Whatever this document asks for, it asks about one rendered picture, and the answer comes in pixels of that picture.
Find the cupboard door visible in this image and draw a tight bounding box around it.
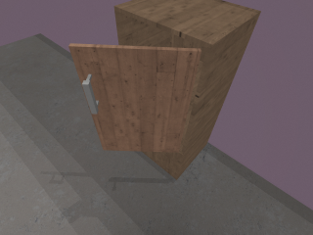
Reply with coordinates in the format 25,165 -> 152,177
68,43 -> 201,153

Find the handle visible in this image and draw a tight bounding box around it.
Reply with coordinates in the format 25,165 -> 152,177
82,73 -> 100,115

